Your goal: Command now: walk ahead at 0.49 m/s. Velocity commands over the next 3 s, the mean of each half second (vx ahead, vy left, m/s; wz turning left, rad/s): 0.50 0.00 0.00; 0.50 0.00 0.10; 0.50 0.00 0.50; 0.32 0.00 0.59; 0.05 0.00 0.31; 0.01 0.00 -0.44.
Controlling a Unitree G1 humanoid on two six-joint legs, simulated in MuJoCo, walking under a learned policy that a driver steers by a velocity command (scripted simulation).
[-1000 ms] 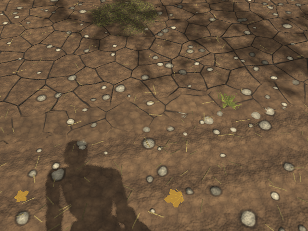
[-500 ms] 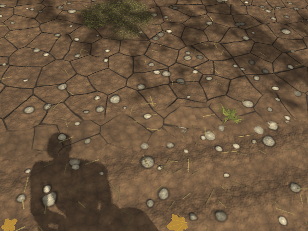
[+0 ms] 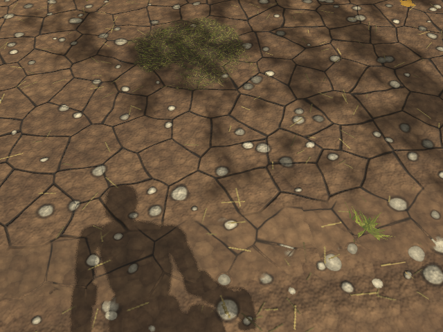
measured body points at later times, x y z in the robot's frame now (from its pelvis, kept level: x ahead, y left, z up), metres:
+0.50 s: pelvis +0.29 +0.05 +0.00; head +0.31 +0.06 +0.45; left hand +0.36 +0.30 -0.15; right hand +0.27 -0.19 -0.14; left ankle +0.29 +0.10 -0.75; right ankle +0.32 -0.10 -0.67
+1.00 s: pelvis +0.57 +0.00 +0.00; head +0.59 -0.01 +0.45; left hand +0.61 +0.25 -0.14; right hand +0.60 -0.25 -0.16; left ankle +0.51 +0.13 -0.66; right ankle +0.60 -0.06 -0.75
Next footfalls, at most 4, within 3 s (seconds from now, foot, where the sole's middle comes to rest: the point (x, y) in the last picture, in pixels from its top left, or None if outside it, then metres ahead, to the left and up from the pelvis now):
0.26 left None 0.33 0.11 -0.78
0.82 right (263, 287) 0.64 -0.07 -0.78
1.38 left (204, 219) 0.89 0.13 -0.78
1.90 right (205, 151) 1.22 0.14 -0.78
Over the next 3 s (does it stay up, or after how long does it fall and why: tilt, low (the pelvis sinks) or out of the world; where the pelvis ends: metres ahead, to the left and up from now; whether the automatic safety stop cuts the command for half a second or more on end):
stays up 1.03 0.11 0.00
